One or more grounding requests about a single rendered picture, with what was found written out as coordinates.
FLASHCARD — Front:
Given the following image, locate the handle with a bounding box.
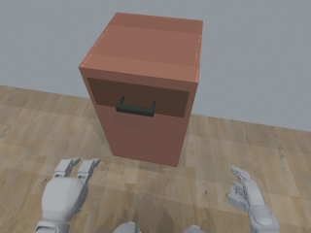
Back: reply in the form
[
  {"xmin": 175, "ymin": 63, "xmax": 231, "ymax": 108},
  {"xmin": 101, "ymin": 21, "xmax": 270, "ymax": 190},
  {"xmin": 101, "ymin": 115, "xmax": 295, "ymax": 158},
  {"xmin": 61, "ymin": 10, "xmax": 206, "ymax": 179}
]
[{"xmin": 116, "ymin": 96, "xmax": 156, "ymax": 117}]

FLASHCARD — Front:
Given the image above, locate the robot left forearm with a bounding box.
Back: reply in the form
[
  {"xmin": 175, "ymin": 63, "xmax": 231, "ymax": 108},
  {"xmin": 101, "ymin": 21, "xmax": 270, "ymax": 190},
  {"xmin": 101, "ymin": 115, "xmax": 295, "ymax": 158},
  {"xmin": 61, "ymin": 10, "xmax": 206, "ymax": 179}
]
[{"xmin": 34, "ymin": 218, "xmax": 70, "ymax": 233}]

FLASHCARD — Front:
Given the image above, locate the drawer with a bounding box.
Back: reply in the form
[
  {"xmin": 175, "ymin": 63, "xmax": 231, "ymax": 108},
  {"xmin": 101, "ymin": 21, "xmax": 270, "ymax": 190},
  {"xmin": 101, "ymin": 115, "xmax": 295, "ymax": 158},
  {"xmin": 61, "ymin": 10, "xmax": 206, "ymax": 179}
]
[{"xmin": 88, "ymin": 78, "xmax": 190, "ymax": 118}]

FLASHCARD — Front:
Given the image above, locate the left robot hand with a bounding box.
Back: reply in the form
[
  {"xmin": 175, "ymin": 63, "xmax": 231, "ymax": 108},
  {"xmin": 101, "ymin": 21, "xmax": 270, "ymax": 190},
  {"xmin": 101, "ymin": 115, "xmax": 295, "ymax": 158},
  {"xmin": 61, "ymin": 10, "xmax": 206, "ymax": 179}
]
[{"xmin": 41, "ymin": 157, "xmax": 101, "ymax": 222}]

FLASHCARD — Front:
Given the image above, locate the robot right shin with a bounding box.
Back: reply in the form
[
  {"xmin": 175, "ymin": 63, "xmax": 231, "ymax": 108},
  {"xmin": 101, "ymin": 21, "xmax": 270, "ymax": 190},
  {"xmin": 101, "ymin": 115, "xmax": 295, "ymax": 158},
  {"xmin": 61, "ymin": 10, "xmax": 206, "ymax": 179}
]
[{"xmin": 190, "ymin": 225, "xmax": 200, "ymax": 230}]

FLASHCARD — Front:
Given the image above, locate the robot left thigh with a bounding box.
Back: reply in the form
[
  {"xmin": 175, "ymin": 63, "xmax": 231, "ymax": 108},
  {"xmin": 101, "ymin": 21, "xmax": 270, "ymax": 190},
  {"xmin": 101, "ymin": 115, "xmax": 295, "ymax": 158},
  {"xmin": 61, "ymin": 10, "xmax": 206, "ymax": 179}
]
[{"xmin": 113, "ymin": 223, "xmax": 142, "ymax": 233}]

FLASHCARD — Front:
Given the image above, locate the cabinet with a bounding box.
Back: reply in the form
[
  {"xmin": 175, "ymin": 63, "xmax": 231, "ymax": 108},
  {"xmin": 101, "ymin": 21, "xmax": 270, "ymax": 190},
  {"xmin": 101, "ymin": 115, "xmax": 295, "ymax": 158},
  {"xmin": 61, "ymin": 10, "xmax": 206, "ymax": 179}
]
[{"xmin": 78, "ymin": 12, "xmax": 203, "ymax": 167}]

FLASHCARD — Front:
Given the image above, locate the right robot hand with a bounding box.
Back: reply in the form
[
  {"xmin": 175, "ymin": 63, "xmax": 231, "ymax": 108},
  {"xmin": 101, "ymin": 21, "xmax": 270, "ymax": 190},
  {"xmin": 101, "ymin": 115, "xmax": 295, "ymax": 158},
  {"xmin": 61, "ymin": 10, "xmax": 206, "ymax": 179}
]
[{"xmin": 227, "ymin": 166, "xmax": 266, "ymax": 213}]

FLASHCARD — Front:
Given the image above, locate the robot right forearm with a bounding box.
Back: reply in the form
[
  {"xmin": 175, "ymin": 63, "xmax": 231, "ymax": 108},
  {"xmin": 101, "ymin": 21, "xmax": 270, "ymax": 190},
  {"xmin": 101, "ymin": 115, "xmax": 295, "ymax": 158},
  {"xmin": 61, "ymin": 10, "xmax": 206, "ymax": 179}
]
[{"xmin": 248, "ymin": 204, "xmax": 281, "ymax": 233}]

